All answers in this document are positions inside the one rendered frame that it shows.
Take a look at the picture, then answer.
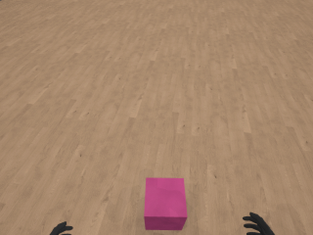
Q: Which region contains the robot left hand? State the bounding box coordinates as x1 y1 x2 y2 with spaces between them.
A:
50 221 73 235

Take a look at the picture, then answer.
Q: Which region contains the robot right hand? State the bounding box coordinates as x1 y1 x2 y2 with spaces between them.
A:
243 212 275 235

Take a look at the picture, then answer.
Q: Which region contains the carton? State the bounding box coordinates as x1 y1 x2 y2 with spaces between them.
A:
144 177 188 230

